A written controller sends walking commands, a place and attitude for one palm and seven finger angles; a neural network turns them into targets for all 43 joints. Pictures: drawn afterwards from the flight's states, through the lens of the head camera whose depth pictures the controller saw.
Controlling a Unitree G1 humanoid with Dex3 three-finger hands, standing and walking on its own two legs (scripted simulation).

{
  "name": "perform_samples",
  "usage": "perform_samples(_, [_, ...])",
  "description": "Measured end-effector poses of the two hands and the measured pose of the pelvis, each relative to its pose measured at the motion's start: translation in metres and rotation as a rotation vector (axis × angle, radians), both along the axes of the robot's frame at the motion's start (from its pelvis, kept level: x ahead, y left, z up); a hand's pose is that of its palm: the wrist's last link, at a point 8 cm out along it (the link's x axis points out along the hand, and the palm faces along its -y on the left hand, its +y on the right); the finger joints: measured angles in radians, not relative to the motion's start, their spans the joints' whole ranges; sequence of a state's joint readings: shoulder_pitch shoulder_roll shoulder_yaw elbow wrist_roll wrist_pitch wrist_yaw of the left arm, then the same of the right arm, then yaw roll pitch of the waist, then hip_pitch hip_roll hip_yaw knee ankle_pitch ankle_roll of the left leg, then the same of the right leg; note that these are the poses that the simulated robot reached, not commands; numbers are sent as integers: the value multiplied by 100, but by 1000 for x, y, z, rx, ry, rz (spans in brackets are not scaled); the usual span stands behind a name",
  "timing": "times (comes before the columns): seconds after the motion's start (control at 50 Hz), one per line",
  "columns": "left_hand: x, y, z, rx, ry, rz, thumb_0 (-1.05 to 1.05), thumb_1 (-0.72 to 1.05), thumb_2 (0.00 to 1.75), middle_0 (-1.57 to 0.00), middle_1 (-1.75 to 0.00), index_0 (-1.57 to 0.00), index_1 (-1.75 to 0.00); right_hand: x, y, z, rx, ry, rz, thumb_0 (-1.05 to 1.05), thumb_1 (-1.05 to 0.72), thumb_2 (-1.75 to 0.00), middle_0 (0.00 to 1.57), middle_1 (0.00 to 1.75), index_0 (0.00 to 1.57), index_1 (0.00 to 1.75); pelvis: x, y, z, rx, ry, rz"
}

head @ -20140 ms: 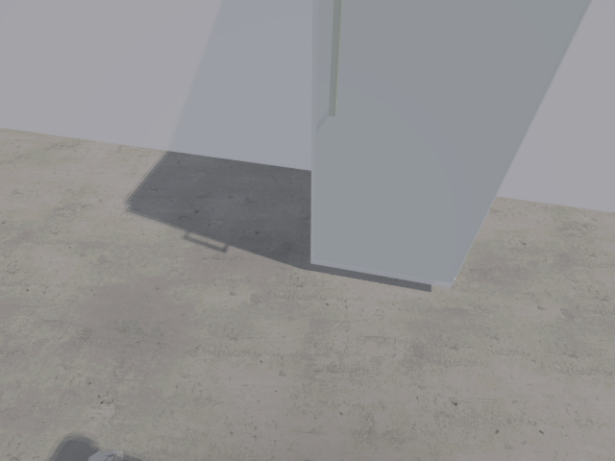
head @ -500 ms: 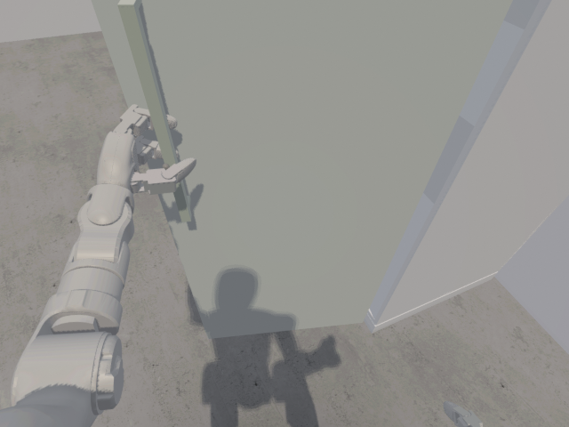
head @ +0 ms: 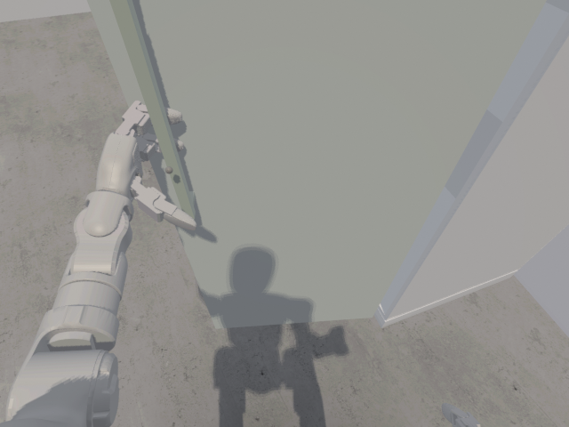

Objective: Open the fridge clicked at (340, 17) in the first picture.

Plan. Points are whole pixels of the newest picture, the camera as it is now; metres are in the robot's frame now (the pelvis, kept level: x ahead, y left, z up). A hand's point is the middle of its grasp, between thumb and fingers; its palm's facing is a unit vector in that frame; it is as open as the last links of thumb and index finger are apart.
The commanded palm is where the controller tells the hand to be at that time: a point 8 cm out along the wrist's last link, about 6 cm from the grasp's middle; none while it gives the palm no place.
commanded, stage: slip the hand off the handle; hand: left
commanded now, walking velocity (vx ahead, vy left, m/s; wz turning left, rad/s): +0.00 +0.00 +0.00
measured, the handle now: (166, 126) +0.47 +0.18 +0.17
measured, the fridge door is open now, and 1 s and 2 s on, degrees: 74 74 74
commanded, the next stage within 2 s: draw the hand back to the body in 1.24 s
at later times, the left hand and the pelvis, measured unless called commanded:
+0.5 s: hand (111, 176) +0.41 +0.24 +0.14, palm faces +0.04 -0.97 -0.24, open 14.7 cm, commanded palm +0.38 +0.29 +0.15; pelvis +0.01 +0.02 +0.00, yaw +1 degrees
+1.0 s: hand (102, 218) +0.34 +0.23 +0.14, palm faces +0.04 -0.97 -0.24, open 14.7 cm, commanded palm +0.31 +0.28 +0.15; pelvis +0.00 +0.02 -0.01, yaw +1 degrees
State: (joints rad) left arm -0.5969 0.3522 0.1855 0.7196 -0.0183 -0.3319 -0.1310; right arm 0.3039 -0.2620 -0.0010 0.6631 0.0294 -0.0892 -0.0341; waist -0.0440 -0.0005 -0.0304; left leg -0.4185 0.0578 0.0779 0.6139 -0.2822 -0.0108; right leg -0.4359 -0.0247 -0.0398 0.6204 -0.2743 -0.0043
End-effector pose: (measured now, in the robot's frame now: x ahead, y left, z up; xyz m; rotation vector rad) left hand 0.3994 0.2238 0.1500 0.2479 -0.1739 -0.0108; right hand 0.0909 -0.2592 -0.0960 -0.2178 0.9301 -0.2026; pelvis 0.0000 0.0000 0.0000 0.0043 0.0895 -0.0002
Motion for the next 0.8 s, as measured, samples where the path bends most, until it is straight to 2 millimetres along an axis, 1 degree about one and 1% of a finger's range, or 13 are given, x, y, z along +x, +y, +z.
perform_samples(0.12, [2,10,0,2,10,2,-2,-55,20,-35,-118,-26,-115,19,8,3,6,-32,16,1,-91,-90,20,30,20,30,4,3,0,-1,5,0])
perform_samples(0.22, [-2,26,0,2,12,24,-2,-55,20,-34,-118,-26,-115,26,14,4,9,-41,22,1,-91,-90,20,30,20,30,7,6,-1,-3,7,0])
perform_samples(0.34, [-9,50,1,8,10,44,-2,-55,20,-30,-116,-25,-115,23,17,2,1,-18,28,1,-91,-90,20,30,20,30,9,10,-2,-9,8,6])
perform_samples(0.58, [-18,83,0,-8,16,41,-2,-55,20,-26,-115,-25,-115,13,18,0,-29,11,26,1,-91,-90,20,30,20,30,7,17,-5,-18,15,12])
perform_samples(0.66, [-24,83,1,-14,3,20,-2,-55,20,-26,-115,-25,-115,12,20,0,-27,7,27,1,-91,-90,20,30,20,30,6,20,-6,-20,17,10])
perform_samples(0.74, [-34,76,-4,-22,-1,-6,-2,-55,20,-26,-115,-25,-115,15,24,0,-19,-9,36,1,-91,-90,20,30,20,30,6,22,-7,-19,11,9])
perform_samples(0.8, [-43,71,-9,-26,1,-6,-2,-55,20,-26,-115,-25,-115,21,27,2,-10,-35,44,1,-91,-90,20,30,20,30,5,22,-7,-18,5,6])
